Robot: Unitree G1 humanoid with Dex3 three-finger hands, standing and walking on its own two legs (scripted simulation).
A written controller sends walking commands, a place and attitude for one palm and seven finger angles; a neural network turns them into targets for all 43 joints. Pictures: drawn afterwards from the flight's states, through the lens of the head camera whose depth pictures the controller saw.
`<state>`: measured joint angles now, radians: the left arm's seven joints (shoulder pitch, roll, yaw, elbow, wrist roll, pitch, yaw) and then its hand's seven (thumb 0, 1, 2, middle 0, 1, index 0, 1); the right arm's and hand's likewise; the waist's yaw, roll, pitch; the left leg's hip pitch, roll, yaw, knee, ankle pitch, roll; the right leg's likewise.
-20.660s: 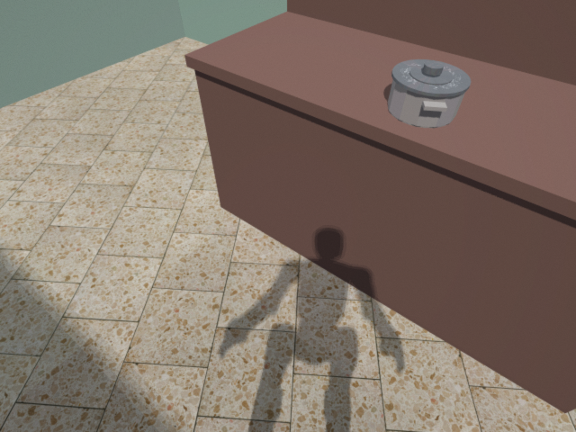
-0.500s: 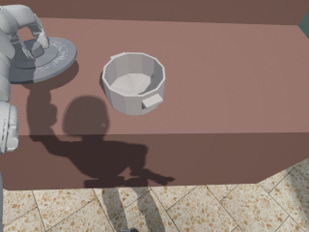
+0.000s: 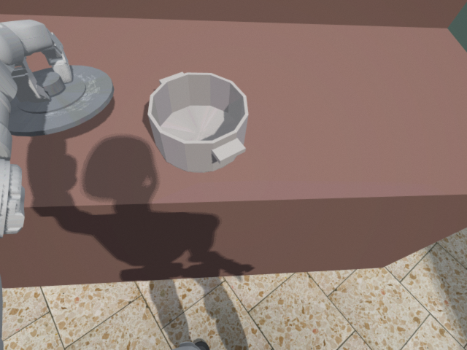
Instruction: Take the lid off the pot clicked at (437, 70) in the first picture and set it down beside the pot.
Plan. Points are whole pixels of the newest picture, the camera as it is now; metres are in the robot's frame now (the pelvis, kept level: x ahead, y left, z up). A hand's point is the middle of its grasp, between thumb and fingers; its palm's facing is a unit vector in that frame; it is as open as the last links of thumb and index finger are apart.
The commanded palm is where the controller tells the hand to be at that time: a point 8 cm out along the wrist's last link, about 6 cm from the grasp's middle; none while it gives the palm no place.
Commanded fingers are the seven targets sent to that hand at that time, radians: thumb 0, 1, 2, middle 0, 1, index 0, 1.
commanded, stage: lower the lid onto the table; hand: left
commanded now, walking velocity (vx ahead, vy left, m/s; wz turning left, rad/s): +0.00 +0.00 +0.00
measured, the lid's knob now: (46, 83) +0.53 +0.27 +0.13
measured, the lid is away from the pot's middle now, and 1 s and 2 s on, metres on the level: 0.24 0.23 0.25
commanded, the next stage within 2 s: open the fingers wide in 1.58 s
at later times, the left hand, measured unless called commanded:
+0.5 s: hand (50, 98) +0.50 +0.26 +0.13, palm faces -0.48 -0.12 -0.87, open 8.0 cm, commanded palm +0.55 +0.26 +0.20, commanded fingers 0.00 0.50 1.09 -0.76 -1.14 -0.85 -1.10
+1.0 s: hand (55, 113) +0.50 +0.27 +0.10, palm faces -0.51 -0.13 -0.85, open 8.0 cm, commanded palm +0.56 +0.26 +0.16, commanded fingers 0.00 0.50 1.09 -0.76 -1.14 -0.85 -1.10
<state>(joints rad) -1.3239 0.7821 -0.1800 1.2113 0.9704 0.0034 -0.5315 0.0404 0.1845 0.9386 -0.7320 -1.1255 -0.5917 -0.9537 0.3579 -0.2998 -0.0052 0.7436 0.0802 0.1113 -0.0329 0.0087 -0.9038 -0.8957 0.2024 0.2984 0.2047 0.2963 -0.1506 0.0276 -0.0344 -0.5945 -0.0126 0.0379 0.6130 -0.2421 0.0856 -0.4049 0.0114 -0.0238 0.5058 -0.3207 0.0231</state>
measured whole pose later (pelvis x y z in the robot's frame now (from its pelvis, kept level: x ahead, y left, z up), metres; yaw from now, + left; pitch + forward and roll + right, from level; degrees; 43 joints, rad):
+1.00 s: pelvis +0.00 +0.00 -0.01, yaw -2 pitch +16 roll -4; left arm -1.24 0.80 -0.13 1.28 0.99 -0.05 -0.46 0.04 0.19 0.94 -0.73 -1.12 -0.59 -0.95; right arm 0.39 -0.30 0.00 0.75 0.08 0.11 -0.07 0.01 -0.90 -0.90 0.20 0.30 0.21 0.30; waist -0.17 0.04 -0.07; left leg -0.72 0.02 0.05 0.72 -0.28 0.08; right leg -0.54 0.04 -0.01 0.61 -0.36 0.02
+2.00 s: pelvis -0.02 +0.01 -0.03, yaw -2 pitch +18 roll -5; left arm -1.12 0.77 -0.07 1.18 1.03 -0.08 -0.33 0.05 0.22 0.89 -0.67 -1.11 -0.56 -0.99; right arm 0.38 -0.27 0.01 0.69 0.07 0.19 -0.05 0.01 -0.90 -0.90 0.20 0.30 0.21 0.30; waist -0.16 0.04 -0.10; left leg -0.84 0.02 0.04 0.83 -0.30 0.10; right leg -0.65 0.04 -0.02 0.72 -0.38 0.02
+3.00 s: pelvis -0.02 +0.00 -0.02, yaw -2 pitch +16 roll -4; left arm -1.06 0.79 -0.05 1.14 1.00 -0.11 -0.35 0.00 -0.04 0.71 -0.39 -0.81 -0.39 -0.80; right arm 0.37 -0.28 0.00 0.70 0.08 0.19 -0.07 0.01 -0.90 -0.90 0.20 0.30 0.21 0.30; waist -0.15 0.03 -0.09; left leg -0.78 0.02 0.04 0.79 -0.29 0.08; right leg -0.60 0.04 -0.02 0.70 -0.38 0.02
